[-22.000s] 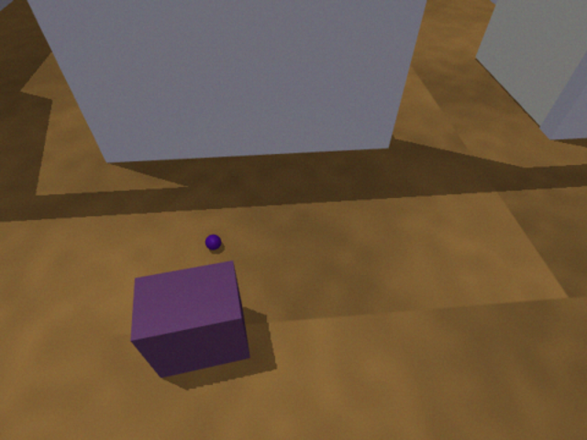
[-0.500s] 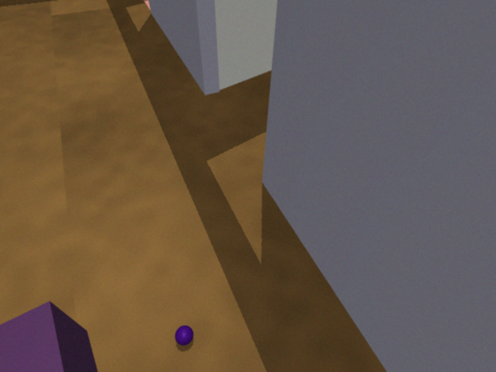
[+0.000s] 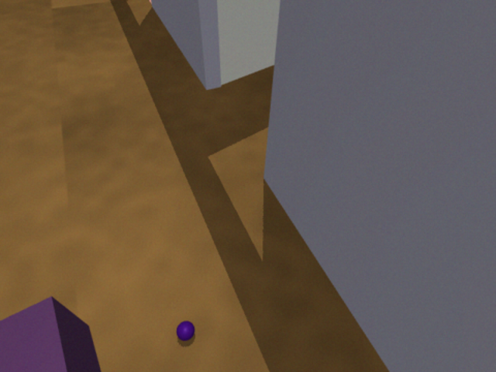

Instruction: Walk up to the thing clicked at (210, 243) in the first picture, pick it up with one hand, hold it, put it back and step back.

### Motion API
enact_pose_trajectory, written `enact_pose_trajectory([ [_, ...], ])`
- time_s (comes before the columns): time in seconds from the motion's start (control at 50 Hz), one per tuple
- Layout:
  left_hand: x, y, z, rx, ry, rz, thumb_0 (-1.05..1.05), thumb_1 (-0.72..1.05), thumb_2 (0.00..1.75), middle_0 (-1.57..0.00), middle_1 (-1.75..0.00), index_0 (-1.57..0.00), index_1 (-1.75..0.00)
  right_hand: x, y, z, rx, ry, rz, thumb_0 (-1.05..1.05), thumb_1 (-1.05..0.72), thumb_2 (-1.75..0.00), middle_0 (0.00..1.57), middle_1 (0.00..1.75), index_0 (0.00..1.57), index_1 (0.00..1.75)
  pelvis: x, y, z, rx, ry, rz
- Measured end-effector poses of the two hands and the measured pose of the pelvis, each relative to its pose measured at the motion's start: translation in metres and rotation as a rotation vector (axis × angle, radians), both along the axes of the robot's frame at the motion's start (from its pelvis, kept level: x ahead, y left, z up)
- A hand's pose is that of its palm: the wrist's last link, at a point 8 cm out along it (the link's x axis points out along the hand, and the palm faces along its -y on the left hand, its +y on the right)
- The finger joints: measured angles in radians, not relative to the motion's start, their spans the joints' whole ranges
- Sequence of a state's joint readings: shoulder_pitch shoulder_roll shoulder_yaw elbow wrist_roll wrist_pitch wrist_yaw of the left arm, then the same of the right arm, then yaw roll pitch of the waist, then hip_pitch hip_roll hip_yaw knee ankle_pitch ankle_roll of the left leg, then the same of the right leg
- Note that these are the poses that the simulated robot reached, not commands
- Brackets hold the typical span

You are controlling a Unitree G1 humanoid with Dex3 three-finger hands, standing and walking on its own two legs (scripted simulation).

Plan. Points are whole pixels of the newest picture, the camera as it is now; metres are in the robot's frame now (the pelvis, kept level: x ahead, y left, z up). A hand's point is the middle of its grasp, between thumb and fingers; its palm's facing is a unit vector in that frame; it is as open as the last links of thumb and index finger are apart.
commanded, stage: stand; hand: left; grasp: from above
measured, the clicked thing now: (185, 330) +0.40 +0.23 -0.75
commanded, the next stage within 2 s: rise first in 0.54 s
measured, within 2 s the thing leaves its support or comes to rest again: neither
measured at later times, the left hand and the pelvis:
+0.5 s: hand out of the picture +0.08 +0.25 -0.16, palm faces -0.03 -0.94 -0.34, open 7.4 cm; pelvis +0.01 +0.00 +0.00, yaw +0 degrees
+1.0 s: hand out of the picture +0.15 +0.25 -0.18, palm faces -0.08 -0.93 -0.37, open 11.1 cm; pelvis -0.01 -0.01 -0.03, yaw +0 degrees
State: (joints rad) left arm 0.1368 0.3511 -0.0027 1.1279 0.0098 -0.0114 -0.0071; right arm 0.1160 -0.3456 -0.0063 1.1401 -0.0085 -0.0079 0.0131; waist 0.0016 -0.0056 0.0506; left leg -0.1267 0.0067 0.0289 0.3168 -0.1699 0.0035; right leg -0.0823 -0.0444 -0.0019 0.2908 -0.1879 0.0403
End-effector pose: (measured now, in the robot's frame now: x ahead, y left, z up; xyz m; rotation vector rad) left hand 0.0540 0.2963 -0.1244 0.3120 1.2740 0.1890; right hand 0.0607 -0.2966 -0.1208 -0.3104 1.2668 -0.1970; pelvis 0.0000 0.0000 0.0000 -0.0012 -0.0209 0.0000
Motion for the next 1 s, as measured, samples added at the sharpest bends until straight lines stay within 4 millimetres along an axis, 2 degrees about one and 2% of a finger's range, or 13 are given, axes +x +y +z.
enact_pose_trajectory([
  [0.38,0.016,-0.002,0.002,0.003,-0.030,-0.003,0.00,0.91,0.90,-0.21,-0.30,-0.20,-0.30,0.019,0.000,0.001,-0.001,-0.035,0.011,0.01,-0.90,-0.89,0.20,0.30,0.21,0.30,0.007,-0.001,0.000,0.001,0.000,0.002],
  [0.66,0.015,-0.003,0.002,0.002,-0.029,-0.002,0.00,0.90,0.90,-0.21,-0.30,-0.20,-0.30,0.016,-0.002,0.002,-0.003,-0.027,0.010,0.01,-0.91,-0.89,0.20,0.30,0.20,0.30,0.007,-0.003,0.000,0.000,-0.001,0.004],
  [0.7,0.023,-0.005,0.002,0.001,-0.077,0.020,0.01,0.88,0.91,-0.21,-0.32,-0.19,-0.32,0.019,0.000,0.002,-0.003,-0.072,0.005,0.01,-0.91,-0.90,0.20,0.30,0.20,0.30,0.004,-0.003,-0.002,-0.001,0.023,0.009],
  [0.78,0.055,-0.009,-0.005,-0.014,-0.142,0.041,0.01,0.76,0.94,-0.20,-0.43,-0.17,-0.44,0.022,0.013,-0.002,0.016,-0.131,0.019,0.01,-0.93,-0.90,0.20,0.30,0.20,0.30,-0.008,-0.005,-0.009,-0.006,0.075,0.017],
  [0.86,0.084,-0.007,-0.013,-0.019,-0.181,-0.020,0.01,0.56,0.95,-0.16,-0.63,-0.14,-0.64,0.017,0.023,-0.009,0.039,-0.157,0.002,0.01,-0.93,-0.90,0.20,0.30,0.20,0.30,-0.014,-0.008,-0.019,-0.009,0.139,0.008],
  [0.92,0.092,-0.005,-0.015,-0.003,-0.187,-0.066,0.00,0.37,0.97,-0.12,-0.79,-0.11,-0.78,0.012,0.028,-0.014,0.053,-0.169,-0.019,0.01,-0.94,-0.90,0.20,0.30,0.20,0.30,-0.014,-0.008,-0.026,-0.011,0.160,0.002],
  [1.0,0.087,-0.004,-0.022,0.027,-0.137,-0.105,0.00,0.09,0.99,-0.08,-0.93,-0.08,-0.92,0.014,0.031,-0.022,0.069,-0.194,-0.025,0.01,-0.94,-0.91,0.20,0.30,0.20,0.30,-0.014,-0.006,-0.035,-0.015,0.189,0.001],
])
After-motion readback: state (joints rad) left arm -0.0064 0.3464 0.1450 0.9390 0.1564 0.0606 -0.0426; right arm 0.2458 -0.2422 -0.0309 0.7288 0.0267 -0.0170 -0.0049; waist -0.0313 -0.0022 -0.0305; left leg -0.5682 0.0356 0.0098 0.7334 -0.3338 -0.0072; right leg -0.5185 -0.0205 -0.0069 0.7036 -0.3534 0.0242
